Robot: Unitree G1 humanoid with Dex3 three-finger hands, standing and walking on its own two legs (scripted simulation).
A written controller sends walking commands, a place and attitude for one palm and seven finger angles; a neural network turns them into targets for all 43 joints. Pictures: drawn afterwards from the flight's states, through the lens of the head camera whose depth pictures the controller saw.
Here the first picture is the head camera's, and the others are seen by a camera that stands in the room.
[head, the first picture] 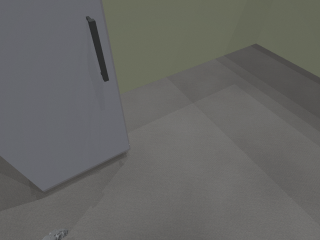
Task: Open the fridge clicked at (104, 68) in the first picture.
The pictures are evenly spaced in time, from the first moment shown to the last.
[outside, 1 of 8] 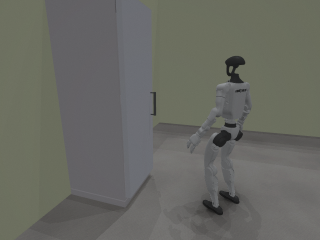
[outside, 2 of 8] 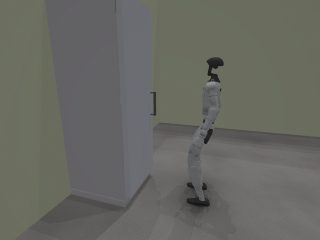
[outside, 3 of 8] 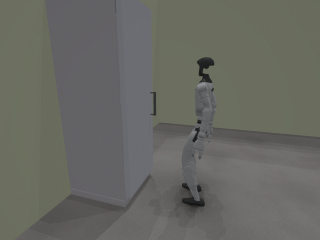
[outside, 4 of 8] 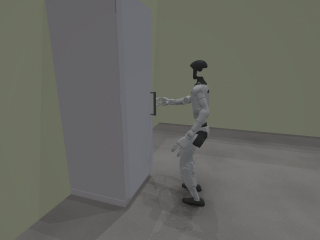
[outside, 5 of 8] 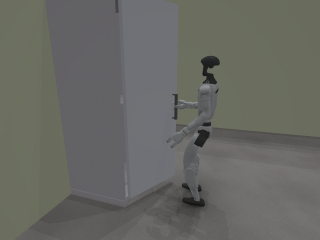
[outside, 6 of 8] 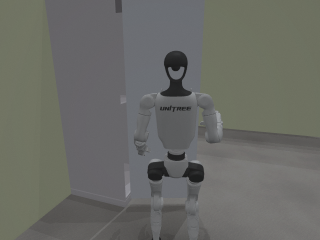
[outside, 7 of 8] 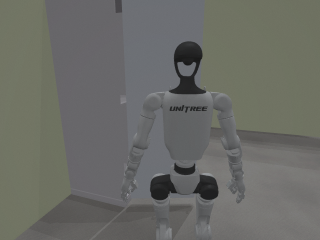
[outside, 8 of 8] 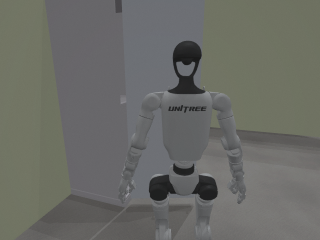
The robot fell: no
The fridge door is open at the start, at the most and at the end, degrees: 0 81 70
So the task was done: yes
